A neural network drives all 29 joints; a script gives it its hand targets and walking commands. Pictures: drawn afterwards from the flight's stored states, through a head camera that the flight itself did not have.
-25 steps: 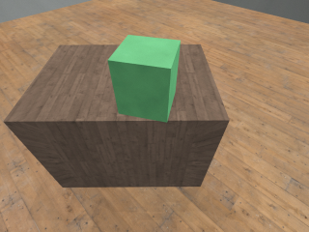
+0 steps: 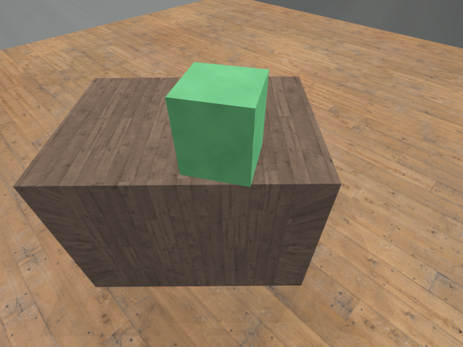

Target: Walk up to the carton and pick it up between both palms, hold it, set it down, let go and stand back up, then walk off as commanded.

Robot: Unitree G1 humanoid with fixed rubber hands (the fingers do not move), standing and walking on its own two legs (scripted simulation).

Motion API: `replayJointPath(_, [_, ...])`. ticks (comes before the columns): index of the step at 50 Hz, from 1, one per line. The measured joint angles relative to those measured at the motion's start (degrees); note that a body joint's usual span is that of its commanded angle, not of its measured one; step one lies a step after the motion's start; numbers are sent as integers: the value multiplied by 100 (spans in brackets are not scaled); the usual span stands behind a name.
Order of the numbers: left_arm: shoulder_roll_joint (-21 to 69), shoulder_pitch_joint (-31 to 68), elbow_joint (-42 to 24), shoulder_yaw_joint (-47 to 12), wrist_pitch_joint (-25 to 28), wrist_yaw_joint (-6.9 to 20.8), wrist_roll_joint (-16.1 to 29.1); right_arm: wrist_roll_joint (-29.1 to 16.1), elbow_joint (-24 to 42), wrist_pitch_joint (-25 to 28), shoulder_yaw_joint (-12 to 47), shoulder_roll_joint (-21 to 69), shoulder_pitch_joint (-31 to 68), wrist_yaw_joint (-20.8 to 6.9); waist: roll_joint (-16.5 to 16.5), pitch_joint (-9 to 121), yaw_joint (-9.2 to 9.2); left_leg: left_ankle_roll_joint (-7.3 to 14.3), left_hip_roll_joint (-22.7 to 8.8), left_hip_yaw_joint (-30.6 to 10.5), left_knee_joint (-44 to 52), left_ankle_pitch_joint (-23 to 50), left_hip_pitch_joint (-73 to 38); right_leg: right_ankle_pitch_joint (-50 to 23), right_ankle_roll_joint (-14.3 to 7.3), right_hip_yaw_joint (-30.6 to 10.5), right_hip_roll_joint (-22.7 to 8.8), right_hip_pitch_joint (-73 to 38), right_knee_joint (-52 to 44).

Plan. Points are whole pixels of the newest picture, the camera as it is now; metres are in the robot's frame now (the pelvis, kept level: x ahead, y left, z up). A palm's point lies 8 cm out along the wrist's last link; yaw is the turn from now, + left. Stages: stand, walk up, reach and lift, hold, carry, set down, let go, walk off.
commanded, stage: stand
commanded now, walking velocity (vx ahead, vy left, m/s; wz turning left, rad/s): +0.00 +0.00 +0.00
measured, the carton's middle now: (222, 124) +0.69 +0.03 +0.03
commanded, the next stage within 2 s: none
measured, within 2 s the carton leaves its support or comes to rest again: neither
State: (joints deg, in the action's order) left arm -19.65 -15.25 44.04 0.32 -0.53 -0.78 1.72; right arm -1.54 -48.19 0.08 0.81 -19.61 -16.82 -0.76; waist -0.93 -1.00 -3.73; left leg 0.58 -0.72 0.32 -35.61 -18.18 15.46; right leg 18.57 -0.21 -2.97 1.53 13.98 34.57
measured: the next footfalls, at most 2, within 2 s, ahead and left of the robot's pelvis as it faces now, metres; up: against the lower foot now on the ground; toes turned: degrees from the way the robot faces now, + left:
none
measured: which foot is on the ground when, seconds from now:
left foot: down 0.00-1.00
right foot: down 0.00-1.00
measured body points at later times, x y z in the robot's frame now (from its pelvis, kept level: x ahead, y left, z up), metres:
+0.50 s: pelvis -0.03 -0.01 +0.01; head -0.04 -0.01 +0.46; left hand +0.05 +0.28 -0.11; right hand -0.03 -0.31 -0.12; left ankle +0.01 +0.12 -0.73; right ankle +0.00 -0.13 -0.73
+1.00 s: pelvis -0.02 -0.01 +0.01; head +0.00 -0.01 +0.46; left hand +0.06 +0.28 -0.11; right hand -0.01 -0.31 -0.12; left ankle +0.01 +0.12 -0.73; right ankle +0.00 -0.13 -0.73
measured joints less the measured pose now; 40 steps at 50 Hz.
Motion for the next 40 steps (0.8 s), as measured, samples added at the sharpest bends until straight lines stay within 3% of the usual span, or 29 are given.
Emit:
replayJointPath(23, [0, 0, 643, 0, -1, 0, 0, 0, -1056, 33, 0, 0, 30, 0, 27, 1, 0, -40, -12, 0, 855, 738, -118, -646, 7, 7, -9, -19, -647])
replayJointPath(40, [0, 0, 769, 0, 1, 24, 0, 0, -1207, 59, 0, -1, 34, -12, 8, -5, 0, -40, -15, 0, 980, 766, -118, -673, 7, 10, -11, -26, -783])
